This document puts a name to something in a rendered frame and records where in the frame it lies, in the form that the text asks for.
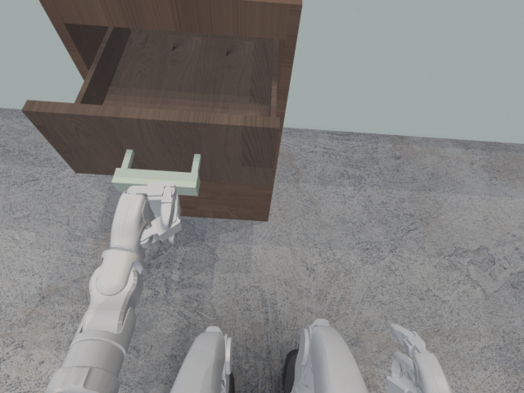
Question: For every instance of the robot left hand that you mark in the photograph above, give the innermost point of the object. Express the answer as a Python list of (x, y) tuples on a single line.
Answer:
[(133, 213)]

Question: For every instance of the drawer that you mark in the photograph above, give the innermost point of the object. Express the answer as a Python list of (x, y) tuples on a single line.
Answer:
[(169, 95)]

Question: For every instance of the right robot thigh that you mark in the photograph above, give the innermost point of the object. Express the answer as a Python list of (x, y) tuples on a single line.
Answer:
[(325, 352)]

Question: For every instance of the handle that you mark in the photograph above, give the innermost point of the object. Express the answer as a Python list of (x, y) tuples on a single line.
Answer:
[(186, 183)]

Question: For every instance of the robot right shin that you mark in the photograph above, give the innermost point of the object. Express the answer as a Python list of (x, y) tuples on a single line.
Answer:
[(304, 378)]

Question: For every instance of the cabinet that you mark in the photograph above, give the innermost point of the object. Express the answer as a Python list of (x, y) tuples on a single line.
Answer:
[(82, 25)]

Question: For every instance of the left robot forearm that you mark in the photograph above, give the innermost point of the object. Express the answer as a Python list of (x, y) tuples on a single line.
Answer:
[(97, 352)]

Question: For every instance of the robot right hand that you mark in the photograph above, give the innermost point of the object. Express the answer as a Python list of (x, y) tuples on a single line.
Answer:
[(424, 371)]

